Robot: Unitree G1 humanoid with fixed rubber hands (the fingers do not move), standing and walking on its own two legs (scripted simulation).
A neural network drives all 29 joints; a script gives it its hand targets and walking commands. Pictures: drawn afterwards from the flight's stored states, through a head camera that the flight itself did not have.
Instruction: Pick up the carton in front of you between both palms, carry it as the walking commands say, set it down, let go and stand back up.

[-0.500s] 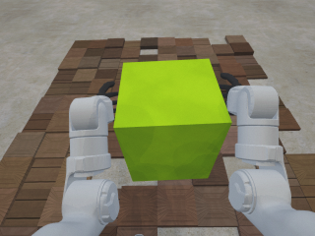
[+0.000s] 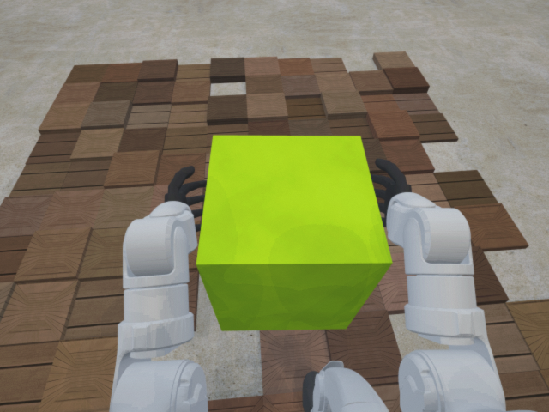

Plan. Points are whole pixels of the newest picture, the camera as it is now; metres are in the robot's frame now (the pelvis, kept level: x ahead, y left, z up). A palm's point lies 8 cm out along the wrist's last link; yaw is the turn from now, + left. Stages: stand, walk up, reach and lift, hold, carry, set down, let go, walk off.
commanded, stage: carry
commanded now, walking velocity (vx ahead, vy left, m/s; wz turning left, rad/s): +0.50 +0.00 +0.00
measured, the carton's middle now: (285, 241) +0.36 -0.01 +0.04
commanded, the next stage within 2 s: none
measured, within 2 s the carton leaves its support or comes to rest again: neither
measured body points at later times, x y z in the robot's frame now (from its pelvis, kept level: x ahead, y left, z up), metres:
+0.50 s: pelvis +0.29 +0.00 +0.03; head +0.30 +0.00 +0.48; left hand +0.67 +0.16 +0.20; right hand +0.68 -0.14 +0.21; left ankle +0.43 +0.14 -0.69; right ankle +0.20 -0.08 -0.70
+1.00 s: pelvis +0.62 +0.05 -0.02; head +0.66 +0.07 +0.42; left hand +1.01 +0.19 +0.08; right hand +0.99 -0.11 +0.09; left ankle +0.47 +0.11 -0.75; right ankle +0.78 -0.05 -0.69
